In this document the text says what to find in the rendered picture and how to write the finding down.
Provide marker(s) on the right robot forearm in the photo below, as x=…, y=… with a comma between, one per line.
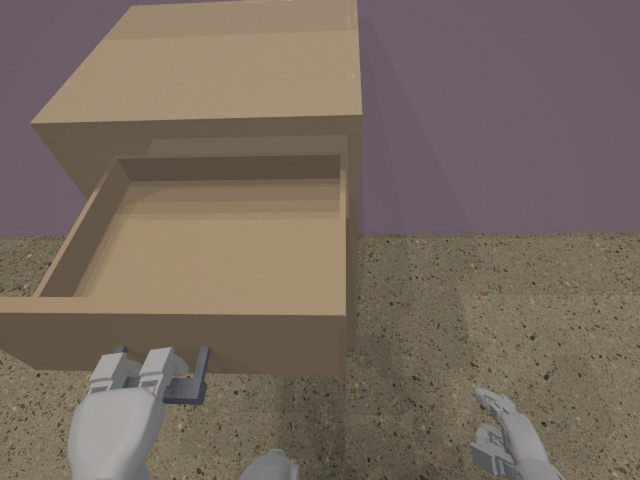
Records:
x=536, y=470

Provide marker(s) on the robot left thigh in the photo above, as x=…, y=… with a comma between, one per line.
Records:
x=271, y=467

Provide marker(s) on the handle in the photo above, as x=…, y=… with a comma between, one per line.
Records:
x=190, y=391

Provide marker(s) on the cabinet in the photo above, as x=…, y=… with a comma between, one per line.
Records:
x=252, y=76

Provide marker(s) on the drawer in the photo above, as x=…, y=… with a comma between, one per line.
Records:
x=244, y=253

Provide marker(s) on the robot right hand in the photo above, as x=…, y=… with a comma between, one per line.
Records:
x=499, y=451

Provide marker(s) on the robot left hand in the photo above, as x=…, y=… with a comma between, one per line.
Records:
x=113, y=431

